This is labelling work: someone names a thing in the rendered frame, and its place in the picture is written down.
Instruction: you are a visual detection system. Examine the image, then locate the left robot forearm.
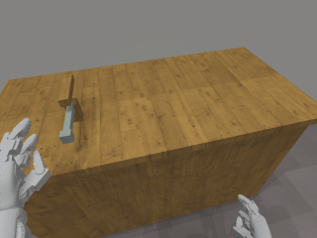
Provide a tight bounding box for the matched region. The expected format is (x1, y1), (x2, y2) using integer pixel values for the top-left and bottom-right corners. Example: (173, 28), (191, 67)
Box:
(0, 207), (32, 238)

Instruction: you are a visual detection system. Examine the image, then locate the left robot hand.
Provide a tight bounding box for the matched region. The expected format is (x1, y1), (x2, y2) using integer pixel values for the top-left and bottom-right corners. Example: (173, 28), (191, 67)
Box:
(0, 118), (51, 210)

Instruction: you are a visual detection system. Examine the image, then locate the right robot hand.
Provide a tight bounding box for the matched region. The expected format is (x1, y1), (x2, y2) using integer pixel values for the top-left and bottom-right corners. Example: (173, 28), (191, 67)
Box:
(233, 194), (272, 238)

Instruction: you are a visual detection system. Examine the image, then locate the counter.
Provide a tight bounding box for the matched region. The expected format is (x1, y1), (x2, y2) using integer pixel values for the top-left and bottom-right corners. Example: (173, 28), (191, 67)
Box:
(0, 47), (317, 238)

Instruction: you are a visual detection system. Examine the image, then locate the tap lever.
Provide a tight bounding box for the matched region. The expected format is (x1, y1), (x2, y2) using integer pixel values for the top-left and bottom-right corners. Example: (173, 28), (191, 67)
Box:
(58, 101), (75, 144)

